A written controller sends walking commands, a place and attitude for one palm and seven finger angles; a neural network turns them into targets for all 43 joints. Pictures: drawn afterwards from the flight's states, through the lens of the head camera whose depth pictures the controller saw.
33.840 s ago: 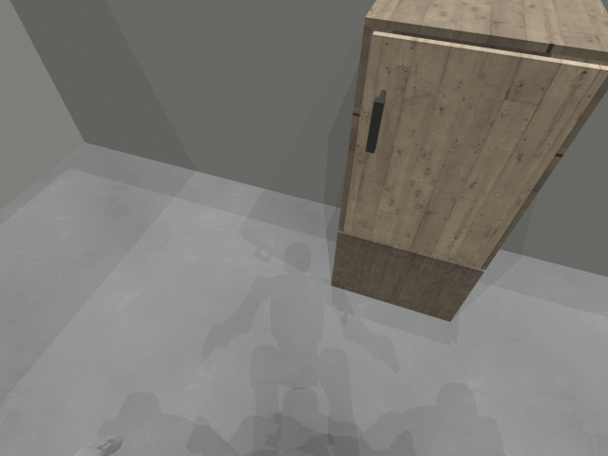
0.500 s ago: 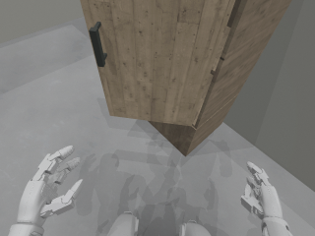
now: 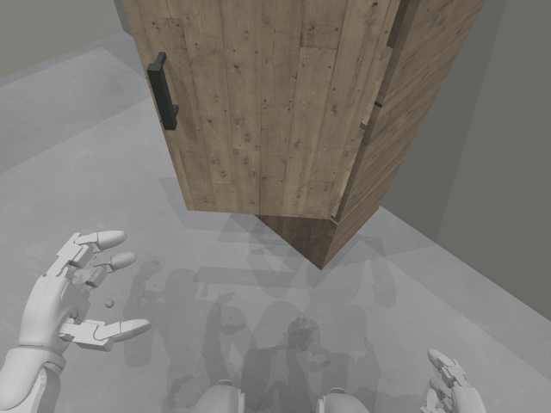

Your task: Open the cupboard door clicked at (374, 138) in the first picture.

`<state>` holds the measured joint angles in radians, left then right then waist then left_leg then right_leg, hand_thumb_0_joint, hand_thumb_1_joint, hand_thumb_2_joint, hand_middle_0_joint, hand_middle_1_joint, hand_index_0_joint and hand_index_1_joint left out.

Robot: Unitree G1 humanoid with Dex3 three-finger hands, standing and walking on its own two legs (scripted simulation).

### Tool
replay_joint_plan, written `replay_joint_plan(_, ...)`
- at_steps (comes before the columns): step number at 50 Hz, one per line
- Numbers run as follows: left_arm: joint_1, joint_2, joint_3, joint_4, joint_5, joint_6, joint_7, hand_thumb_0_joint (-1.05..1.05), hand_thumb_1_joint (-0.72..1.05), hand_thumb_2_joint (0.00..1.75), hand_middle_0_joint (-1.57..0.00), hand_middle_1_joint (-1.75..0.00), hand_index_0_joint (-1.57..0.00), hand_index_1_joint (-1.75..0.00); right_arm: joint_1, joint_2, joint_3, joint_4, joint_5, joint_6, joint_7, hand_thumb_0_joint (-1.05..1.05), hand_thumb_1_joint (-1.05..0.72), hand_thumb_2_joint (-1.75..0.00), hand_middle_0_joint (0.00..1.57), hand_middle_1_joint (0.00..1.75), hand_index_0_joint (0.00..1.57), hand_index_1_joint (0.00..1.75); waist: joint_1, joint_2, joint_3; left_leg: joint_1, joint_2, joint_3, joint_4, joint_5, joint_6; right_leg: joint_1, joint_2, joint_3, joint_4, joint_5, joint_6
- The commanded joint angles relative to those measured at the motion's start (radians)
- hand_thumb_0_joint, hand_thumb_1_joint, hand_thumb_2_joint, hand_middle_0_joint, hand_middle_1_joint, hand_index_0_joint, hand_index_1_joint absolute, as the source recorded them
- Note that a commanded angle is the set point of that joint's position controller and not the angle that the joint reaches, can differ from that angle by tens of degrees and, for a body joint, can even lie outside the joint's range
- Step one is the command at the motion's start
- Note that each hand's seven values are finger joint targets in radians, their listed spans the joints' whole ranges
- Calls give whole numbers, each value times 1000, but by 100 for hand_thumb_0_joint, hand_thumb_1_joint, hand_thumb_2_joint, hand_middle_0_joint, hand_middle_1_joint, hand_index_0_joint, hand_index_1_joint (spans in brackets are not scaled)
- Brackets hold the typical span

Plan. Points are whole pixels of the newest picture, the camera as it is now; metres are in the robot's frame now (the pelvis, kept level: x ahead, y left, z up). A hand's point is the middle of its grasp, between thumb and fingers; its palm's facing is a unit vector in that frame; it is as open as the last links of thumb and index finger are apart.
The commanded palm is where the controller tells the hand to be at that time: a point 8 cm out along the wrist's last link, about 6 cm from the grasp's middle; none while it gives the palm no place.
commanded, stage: raise the hand with hooked fingers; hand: left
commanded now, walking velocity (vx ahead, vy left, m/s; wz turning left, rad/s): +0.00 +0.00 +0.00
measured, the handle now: (166, 92) +0.62 +0.24 +0.08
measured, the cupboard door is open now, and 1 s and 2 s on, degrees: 40 40 40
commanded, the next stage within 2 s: move the hooked fingers beside the handle in 1.10 s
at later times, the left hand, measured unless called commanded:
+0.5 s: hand (79, 255) +0.29 +0.26 +0.09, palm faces +0.02 -1.00 -0.06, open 13.9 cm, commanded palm +0.26 +0.31 +0.10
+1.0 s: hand (90, 240) +0.30 +0.25 +0.10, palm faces +0.02 -1.00 -0.03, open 14.0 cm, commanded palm +0.27 +0.30 +0.10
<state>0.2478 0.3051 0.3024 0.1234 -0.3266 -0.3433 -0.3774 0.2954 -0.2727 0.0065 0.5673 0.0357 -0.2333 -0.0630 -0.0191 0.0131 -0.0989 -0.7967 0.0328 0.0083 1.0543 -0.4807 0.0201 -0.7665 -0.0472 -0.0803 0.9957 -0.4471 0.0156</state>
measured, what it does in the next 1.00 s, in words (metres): stands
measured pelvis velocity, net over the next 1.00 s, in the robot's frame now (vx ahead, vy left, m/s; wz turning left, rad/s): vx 0.01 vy -0.02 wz -0.01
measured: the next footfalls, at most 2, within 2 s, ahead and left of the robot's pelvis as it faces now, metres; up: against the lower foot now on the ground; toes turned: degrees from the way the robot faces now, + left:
none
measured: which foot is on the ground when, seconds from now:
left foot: down 0.00-1.00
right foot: down 0.00-1.00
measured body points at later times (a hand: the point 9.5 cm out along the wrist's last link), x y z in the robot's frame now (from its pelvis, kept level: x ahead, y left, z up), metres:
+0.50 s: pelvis +0.01 -0.01 +0.02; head +0.06 +0.00 +0.47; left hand +0.28 +0.31 +0.10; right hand +0.19 -0.24 -0.06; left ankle +0.02 +0.10 -0.67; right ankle +0.02 -0.14 -0.67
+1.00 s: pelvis +0.01 -0.02 +0.03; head +0.06 -0.01 +0.47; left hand +0.30 +0.30 +0.10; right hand +0.16 -0.27 -0.06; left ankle +0.02 +0.10 -0.67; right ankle +0.02 -0.14 -0.67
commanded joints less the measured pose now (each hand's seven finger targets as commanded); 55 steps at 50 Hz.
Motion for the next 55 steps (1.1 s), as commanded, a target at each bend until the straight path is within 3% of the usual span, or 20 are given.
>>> replay_joint_plan(1,-124,198,115,-203,-30,-62,-2,0,-29,39,-29,-107,-29,-107,-55,-132,-52,-168,2,-59,-13,0,-90,-90,20,30,20,30,22,86,-223,202,-25,-54,-224,220,-11,133,63,-9,-137,115,-38)
replay_joint_plan(5,-158,209,111,-203,-25,-45,-4,0,-38,35,-29,-112,-29,-112,-50,-133,-46,-171,3,-53,-12,0,-90,-90,20,30,20,30,21,119,-225,250,-20,-61,-239,277,-19,145,67,-15,-143,157,-42)
replay_joint_plan(8,-178,227,126,-171,-27,-22,-14,0,-45,32,-30,-117,-30,-117,-43,-138,-45,-173,3,-48,-12,0,-90,-90,20,30,20,30,20,95,-223,260,-19,-62,-240,317,-19,166,72,-18,-148,199,-42)
replay_joint_plan(10,-201,230,129,-162,-28,-9,-25,0,-50,30,-30,-120,-30,-120,-47,-137,-43,-175,5,-42,-10,0,-90,-90,20,30,20,30,19,116,-223,272,-20,-56,-246,327,-22,171,70,-17,-158,213,-40)
replay_joint_plan(12,-221,238,139,-124,-33,7,-35,0,-50,30,-30,-120,-30,-120,-46,-140,-42,-174,5,-35,-13,0,-90,-90,20,30,20,30,16,73,-215,266,-20,-56,-250,323,-21,179,71,-18,-168,222,-37)
replay_joint_plan(15,-294,269,156,-105,-37,20,-56,0,-50,30,-30,-120,-30,-120,-51,-141,-37,-172,5,-28,-18,0,-90,-90,20,30,20,30,13,93,-218,281,-23,-52,-254,328,-19,191,71,-12,-180,236,-40)
replay_joint_plan(17,-312,279,170,-74,-44,24,-68,0,-50,30,-30,-120,-30,-120,-51,-141,-36,-169,6,-26,-23,0,-90,-90,20,30,20,30,13,60,-220,276,-24,-49,-257,317,-16,206,71,-8,-192,236,-38)
replay_joint_plan(21,-376,313,185,-55,-45,23,-94,0,-50,30,-30,-120,-30,-120,-46,-141,-32,-160,7,-22,-26,0,-90,-90,20,30,20,30,14,103,-256,316,-25,-43,-259,370,-15,230,70,0,-198,283,-40)
replay_joint_plan(23,-407,332,199,-8,-54,31,-106,0,-50,30,-30,-120,-30,-120,-47,-146,-28,-155,5,-19,-29,0,-90,-90,20,30,20,30,14,70,-219,293,-27,-46,-264,346,-13,238,73,3,-210,272,-44)
replay_joint_plan(30,-495,392,243,79,-62,43,-144,0,-50,30,-30,-120,-30,-120,-39,-150,-29,-151,10,-5,-37,0,-90,-90,20,30,20,30,17,67,-244,299,-32,-24,-284,323,-5,287,66,27,-247,276,-38)
replay_joint_plan(33,-451,347,213,114,-69,43,-157,0,-50,30,-30,-120,-30,-120,-38,-148,-32,-159,12,-4,-31,0,-90,-90,20,30,20,30,22,48,-220,295,-33,-22,-287,331,-3,294,68,26,-253,287,-41)
replay_joint_plan(36,-436,359,230,134,-69,42,-157,0,-50,30,-30,-120,-30,-120,-30,-152,-36,-161,11,3,-26,0,-90,-90,20,30,20,30,22,26,-228,278,-36,-11,-286,327,-1,302,64,36,-258,297,-34)
replay_joint_plan(38,-457,373,237,119,-70,31,-147,0,-50,30,-30,-120,-30,-120,-36,-151,-35,-163,9,4,-23,0,-90,-90,20,30,20,30,27,52,-199,268,-35,-14,-290,316,-3,300,64,40,-261,278,-40)
replay_joint_plan(43,-474,396,253,56,-58,-9,-118,0,-50,30,-30,-120,-30,-120,-30,-145,-39,-162,7,7,-24,0,-90,-90,20,30,20,30,25,73,-243,304,-33,-12,-294,331,0,312,68,40,-253,288,-37)
replay_joint_plan(44,-478,393,253,56,-55,-13,-117,0,-50,30,-30,-120,-30,-120,-32,-143,-36,-161,7,8,-24,0,-90,-90,20,30,20,30,25,101,-251,311,-34,-10,-298,333,-1,313,67,42,-253,293,-37)
replay_joint_plan(49,-483,374,239,113,-62,-4,-132,0,-50,30,-30,-120,-30,-120,-34,-146,-34,-152,10,12,-32,0,-90,-90,20,30,20,30,14,45,-215,286,-33,-10,-301,293,0,304,66,46,-266,267,-32)
replay_joint_plan(51,-486,361,227,114,-62,3,-140,0,-50,30,-30,-120,-30,-120,-39,-143,-34,-155,11,11,-33,0,-90,-90,20,30,20,30,14,69,-220,288,-36,-9,-301,290,0,301,62,47,-268,267,-31)
replay_joint_plan(55,-484,360,225,123,-60,5,-143,0,-50,30,-30,-120,-30,-120,-39,-142,-32,-154,11,10,-32,0,-90,-90,20,30,20,30,14,55,-218,295,-34,-11,-300,296,0,297,65,43,-265,271,-32)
